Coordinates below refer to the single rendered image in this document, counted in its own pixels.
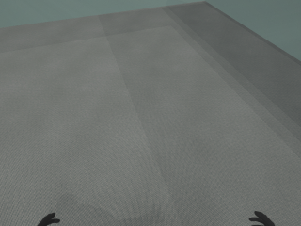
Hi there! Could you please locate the left robot hand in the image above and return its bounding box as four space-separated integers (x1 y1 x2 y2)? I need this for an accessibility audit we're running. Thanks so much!
37 213 60 226

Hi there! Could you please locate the right robot hand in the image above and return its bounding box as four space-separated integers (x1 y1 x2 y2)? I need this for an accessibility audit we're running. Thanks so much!
249 211 275 226

